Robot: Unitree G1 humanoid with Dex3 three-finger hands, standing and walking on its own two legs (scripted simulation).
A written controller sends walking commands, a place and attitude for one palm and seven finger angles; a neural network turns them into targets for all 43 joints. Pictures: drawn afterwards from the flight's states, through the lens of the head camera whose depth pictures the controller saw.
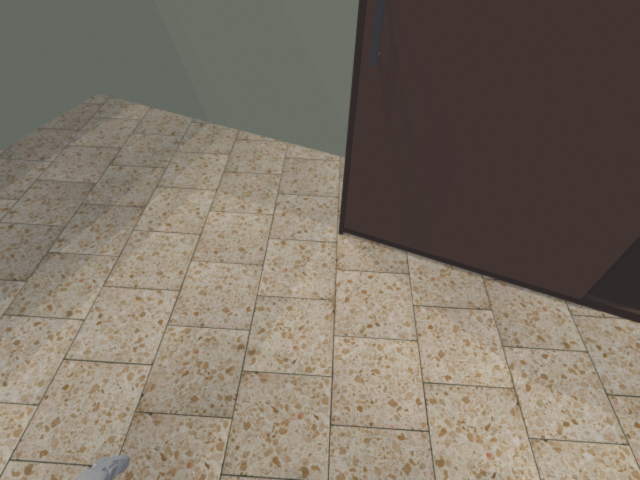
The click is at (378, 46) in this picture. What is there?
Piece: wardrobe's sliding door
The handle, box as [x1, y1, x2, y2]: [369, 0, 385, 65]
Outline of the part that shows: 385,0 376,1 369,65 375,65 379,56 378,46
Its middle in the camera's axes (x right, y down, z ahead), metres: +0.16 -0.57 +1.04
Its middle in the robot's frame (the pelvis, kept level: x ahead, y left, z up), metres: +1.18 -0.10 +0.10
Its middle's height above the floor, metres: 0.87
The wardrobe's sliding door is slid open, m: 0.00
